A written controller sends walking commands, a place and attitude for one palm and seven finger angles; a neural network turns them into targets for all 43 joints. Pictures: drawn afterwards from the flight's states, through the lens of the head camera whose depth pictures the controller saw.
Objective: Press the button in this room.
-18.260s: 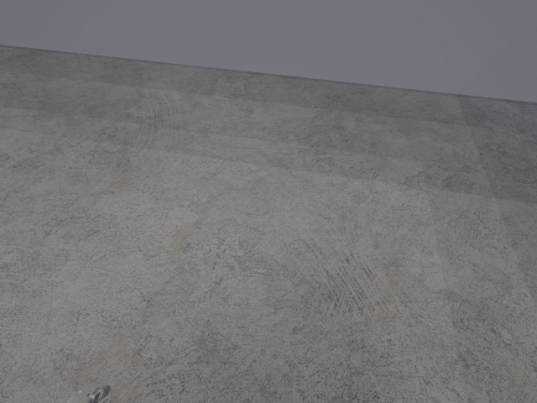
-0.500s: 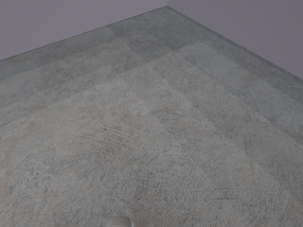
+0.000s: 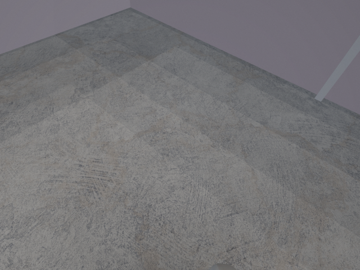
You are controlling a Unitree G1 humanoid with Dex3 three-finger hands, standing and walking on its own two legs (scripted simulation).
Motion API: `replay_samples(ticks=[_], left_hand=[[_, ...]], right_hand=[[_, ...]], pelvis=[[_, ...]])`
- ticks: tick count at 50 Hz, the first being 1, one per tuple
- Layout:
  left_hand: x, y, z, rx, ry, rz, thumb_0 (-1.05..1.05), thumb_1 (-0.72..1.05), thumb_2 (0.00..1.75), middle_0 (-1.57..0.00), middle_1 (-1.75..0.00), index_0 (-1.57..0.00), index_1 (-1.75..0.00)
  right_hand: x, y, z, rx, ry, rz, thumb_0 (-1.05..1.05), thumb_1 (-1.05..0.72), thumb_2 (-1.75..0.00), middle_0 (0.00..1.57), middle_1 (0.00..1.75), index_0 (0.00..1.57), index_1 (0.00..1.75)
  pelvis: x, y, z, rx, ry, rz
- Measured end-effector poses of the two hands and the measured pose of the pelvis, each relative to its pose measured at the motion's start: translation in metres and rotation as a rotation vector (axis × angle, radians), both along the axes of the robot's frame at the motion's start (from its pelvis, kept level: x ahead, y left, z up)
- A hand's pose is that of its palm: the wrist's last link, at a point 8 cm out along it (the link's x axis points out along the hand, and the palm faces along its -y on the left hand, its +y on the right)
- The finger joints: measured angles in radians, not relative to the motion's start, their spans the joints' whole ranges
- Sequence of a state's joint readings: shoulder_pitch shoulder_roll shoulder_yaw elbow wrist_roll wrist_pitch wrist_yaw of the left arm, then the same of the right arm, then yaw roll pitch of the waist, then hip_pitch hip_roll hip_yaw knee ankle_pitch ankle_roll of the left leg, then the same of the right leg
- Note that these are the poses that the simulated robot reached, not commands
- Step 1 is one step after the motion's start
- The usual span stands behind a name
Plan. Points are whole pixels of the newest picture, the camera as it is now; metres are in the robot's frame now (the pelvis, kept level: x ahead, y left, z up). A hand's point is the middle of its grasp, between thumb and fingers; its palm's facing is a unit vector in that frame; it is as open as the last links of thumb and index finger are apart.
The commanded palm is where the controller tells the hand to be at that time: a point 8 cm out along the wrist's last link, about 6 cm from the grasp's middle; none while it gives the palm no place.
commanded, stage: turn or walk to find it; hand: left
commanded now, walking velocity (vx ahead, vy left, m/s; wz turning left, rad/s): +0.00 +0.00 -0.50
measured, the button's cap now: out of the picture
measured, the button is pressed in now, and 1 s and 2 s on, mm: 0 0 0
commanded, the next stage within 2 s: none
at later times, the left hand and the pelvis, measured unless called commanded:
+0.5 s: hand out of the picture +0.11 +0.10 -0.15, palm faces -0.21 -0.95 -0.24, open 7.4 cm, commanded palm none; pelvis -0.01 -0.07 +0.00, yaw -14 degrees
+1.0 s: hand (123, 237) +0.22 +0.16 -0.17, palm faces -0.39 -0.90 -0.20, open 7.4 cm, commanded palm none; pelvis +0.10 -0.02 +0.01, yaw -28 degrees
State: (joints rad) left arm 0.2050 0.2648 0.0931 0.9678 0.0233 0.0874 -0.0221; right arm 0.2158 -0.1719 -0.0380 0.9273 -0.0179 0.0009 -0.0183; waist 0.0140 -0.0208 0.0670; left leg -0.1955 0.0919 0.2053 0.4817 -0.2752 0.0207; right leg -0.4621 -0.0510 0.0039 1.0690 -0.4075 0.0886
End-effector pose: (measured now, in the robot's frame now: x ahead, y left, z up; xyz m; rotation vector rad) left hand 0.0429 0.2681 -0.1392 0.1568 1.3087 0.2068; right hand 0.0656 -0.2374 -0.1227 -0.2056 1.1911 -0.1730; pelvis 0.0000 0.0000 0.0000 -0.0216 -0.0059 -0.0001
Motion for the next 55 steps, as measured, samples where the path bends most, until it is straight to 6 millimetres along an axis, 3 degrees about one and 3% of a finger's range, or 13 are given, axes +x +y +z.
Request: replay_samples(ticks=[4,9,12,15,20,25,29,34,39,42,47,51,55], left_hand=[[0.037,-0.022,0.005,0.013,-0.041,-0.100,0.01,0.91,0.90,-0.20,-0.30,-0.19,-0.30],[0.083,-0.065,0.009,0.049,-0.140,-0.228,0.01,0.91,0.90,-0.20,-0.30,-0.19,-0.30],[0.093,-0.088,0.017,0.055,-0.175,-0.270,0.01,0.91,0.90,-0.20,-0.30,-0.20,-0.30],[0.092,-0.104,0.024,0.053,-0.172,-0.284,0.01,0.91,0.90,-0.20,-0.30,-0.20,-0.30],[0.083,-0.121,0.026,0.027,-0.140,-0.313,0.01,0.91,0.90,-0.20,-0.30,-0.20,-0.30],[0.066,-0.123,0.021,-0.001,-0.107,-0.309,0.01,0.91,0.90,-0.20,-0.30,-0.20,-0.30],[0.049,-0.110,0.016,-0.011,-0.059,-0.293,0.01,0.91,0.90,-0.20,-0.30,-0.20,-0.30],[0.031,-0.085,0.009,-0.012,0.037,-0.275,0.01,0.91,0.90,-0.20,-0.30,-0.20,-0.30],[0.034,-0.053,-0.006,-0.020,0.126,-0.269,0.01,0.91,0.90,-0.20,-0.30,-0.20,-0.30],[0.057,-0.039,-0.016,-0.023,0.156,-0.304,0.01,0.91,0.90,-0.20,-0.30,-0.20,-0.30],[0.134,-0.043,-0.004,-0.028,0.093,-0.411,0.01,0.91,0.90,-0.20,-0.30,-0.20,-0.30],[0.206,-0.065,0.003,-0.027,-0.007,-0.490,0.01,0.91,0.90,-0.20,-0.30,-0.19,-0.30],[0.269,-0.105,0.004,-0.036,-0.069,-0.573,0.01,0.92,0.90,-0.19,-0.29,-0.19,-0.30]], right_hand=[[-0.043,-0.018,-0.014,0.025,0.065,-0.096,0.00,-0.90,-0.89,0.20,0.30,0.20,0.30],[-0.095,-0.050,-0.043,0.062,0.143,-0.203,0.00,-0.90,-0.89,0.20,0.30,0.20,0.30],[-0.113,-0.065,-0.048,0.064,0.192,-0.241,0.01,-0.91,-0.89,0.20,0.30,0.20,0.30],[-0.117,-0.075,-0.041,0.066,0.190,-0.260,0.01,-0.91,-0.89,0.20,0.30,0.20,0.30],[-0.110,-0.087,-0.028,0.057,0.129,-0.280,0.01,-0.91,-0.90,0.19,0.30,0.20,0.30],[-0.097,-0.094,-0.020,0.039,0.080,-0.278,0.00,-0.91,-0.90,0.19,0.30,0.20,0.30],[-0.077,-0.094,-0.012,0.023,0.033,-0.270,0.01,-0.91,-0.90,0.19,0.30,0.20,0.30],[-0.037,-0.087,0.001,-0.002,-0.046,-0.257,0.01,-0.91,-0.90,0.19,0.30,0.20,0.30],[0.009,-0.068,0.012,-0.040,-0.140,-0.248,0.01,-0.91,-0.90,0.20,0.30,0.20,0.30],[0.019,-0.055,0.013,-0.059,-0.182,-0.277,0.00,-0.91,-0.89,0.20,0.30,0.20,0.30],[-0.006,-0.028,0.014,-0.031,-0.114,-0.392,0.00,-0.90,-0.89,0.20,0.30,0.20,0.30],[-0.041,-0.005,0.008,0.008,0.004,-0.501,0.00,-0.90,-0.89,0.20,0.30,0.20,0.30],[-0.077,0.021,0.000,0.060,0.138,-0.622,0.00,-0.90,-0.89,0.20,0.30,0.20,0.30]], pelvis=[[-0.004,-0.013,-0.004,0.012,0.001,-0.053],[-0.008,-0.039,-0.019,0.038,0.004,-0.119],[-0.013,-0.049,-0.017,0.037,-0.001,-0.139],[-0.016,-0.057,-0.008,0.052,-0.003,-0.168],[-0.018,-0.066,0.000,0.061,-0.002,-0.211],[-0.015,-0.067,0.002,0.047,0.000,-0.244],[-0.006,-0.062,0.003,0.033,0.005,-0.270],[0.011,-0.049,0.003,0.022,0.013,-0.309],[0.038,-0.029,-0.003,0.008,0.014,-0.351],[0.055,-0.018,-0.009,0.007,0.002,-0.399],[0.085,-0.014,0.003,-0.018,-0.003,-0.460],[0.108,-0.021,0.007,-0.017,-0.004,-0.501],[0.131,-0.036,0.004,-0.004,-0.003,-0.548]])
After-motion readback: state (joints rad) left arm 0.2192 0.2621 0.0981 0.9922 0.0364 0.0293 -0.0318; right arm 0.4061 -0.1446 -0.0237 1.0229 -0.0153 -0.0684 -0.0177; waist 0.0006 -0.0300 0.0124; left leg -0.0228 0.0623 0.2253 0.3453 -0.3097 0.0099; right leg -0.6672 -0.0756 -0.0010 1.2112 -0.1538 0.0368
